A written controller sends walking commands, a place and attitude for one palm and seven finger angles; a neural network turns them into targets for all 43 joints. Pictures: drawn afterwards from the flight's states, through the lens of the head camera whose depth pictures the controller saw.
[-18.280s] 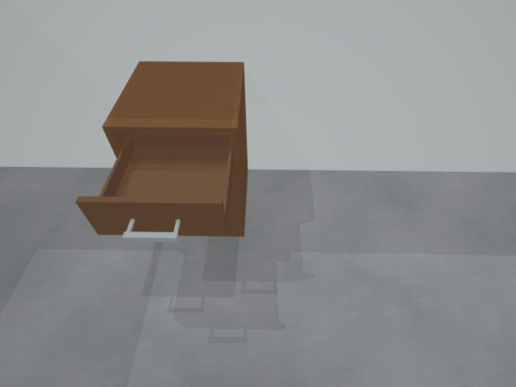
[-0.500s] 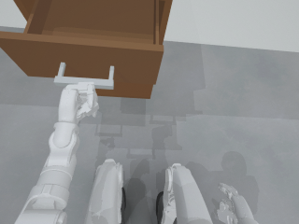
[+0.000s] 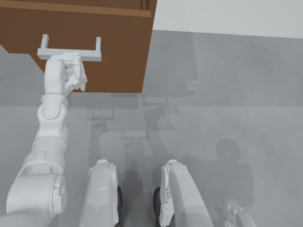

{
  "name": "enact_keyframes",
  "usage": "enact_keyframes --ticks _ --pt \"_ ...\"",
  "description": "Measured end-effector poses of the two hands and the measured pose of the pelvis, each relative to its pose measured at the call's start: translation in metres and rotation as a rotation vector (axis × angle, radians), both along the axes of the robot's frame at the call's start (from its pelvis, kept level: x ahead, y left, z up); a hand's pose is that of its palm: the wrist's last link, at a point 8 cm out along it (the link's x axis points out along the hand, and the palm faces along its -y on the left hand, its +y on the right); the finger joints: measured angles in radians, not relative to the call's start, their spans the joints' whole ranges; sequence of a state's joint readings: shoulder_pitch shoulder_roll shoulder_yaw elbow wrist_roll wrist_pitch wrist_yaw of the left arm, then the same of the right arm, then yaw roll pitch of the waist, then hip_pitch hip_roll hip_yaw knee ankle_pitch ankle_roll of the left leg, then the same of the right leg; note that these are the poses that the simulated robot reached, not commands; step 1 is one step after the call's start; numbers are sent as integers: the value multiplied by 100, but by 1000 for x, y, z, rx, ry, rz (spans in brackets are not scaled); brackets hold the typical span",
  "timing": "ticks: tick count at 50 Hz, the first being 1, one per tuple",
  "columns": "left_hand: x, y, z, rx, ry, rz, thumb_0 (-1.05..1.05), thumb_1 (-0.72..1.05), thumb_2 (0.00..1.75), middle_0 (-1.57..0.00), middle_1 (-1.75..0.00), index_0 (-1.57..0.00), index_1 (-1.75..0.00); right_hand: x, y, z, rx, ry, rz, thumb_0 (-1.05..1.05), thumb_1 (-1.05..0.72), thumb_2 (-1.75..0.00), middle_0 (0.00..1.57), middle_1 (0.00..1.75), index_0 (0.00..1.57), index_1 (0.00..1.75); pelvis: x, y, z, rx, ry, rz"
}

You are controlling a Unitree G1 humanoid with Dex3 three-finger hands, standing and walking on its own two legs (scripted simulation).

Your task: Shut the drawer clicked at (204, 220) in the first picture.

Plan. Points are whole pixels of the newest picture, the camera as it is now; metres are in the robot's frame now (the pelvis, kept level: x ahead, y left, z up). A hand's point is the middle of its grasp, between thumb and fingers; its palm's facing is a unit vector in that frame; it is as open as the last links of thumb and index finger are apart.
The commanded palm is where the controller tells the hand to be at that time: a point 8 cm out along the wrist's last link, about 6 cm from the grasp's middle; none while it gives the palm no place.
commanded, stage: push the drawer shut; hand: left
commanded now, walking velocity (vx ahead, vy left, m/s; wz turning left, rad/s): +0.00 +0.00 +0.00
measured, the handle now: (71, 47) +0.56 +0.20 +0.01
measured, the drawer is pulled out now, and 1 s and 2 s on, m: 0.10 0.00 0.00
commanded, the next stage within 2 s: pull the fist back off the drawer in 1.12 s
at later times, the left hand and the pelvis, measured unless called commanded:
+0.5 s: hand (85, 57) +0.54 +0.16 +0.00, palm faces +0.02 -1.00 -0.06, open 3.0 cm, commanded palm +0.53 +0.18 +0.01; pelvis +0.00 +0.00 -0.01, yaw -1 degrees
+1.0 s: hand (80, 42) +0.58 +0.18 -0.01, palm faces +0.01 -1.00 -0.04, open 2.8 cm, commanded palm +0.60 +0.17 +0.01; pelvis -0.01 +0.01 -0.02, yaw -4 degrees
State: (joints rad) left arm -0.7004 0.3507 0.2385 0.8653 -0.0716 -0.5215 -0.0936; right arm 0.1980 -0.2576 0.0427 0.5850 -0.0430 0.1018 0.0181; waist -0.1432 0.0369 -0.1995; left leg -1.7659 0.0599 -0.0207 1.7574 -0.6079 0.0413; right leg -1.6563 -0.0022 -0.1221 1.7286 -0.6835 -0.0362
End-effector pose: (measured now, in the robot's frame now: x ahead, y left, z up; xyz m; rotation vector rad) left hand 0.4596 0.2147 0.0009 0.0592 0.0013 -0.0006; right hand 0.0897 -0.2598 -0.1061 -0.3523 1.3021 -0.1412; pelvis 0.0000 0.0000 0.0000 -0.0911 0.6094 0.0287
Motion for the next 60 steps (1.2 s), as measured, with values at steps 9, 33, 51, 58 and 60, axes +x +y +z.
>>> enact_keyframes --ticks 9,33,51,58,60 --pt "21 -1 0 -1 -6 11 -1 83 92 -140 -160 -140 -160 -19 1 -4 0 66 -24 1 -90 -90 20 30 20 30 -1 1 -4 -1 11 -6" --pt "74 4 0 -8 -12 15 -1 78 90 -140 -160 -140 -160 -58 0 -3 -41 171 -78 0 -90 -90 21 30 20 30 -4 2 -15 -24 40 -20" --pt "102 18 -4 -22 -9 11 -7 63 88 -140 -160 -140 -160 -95 14 -1 -57 252 -116 0 -90 -90 21 30 20 30 -9 7 -26 -49 61 -26" --pt "104 21 -4 -16 -5 17 -8 58 90 -140 -160 -142 -160 -107 17 1 -72 257 -106 0 -90 -90 21 30 20 30 -17 9 -30 -58 55 -16" --pt "105 21 -3 -11 -4 19 -8 56 91 -140 -160 -143 -160 -111 16 2 -80 255 -103 0 -90 -90 21 30 21 30 -20 9 -31 -61 53 -13"
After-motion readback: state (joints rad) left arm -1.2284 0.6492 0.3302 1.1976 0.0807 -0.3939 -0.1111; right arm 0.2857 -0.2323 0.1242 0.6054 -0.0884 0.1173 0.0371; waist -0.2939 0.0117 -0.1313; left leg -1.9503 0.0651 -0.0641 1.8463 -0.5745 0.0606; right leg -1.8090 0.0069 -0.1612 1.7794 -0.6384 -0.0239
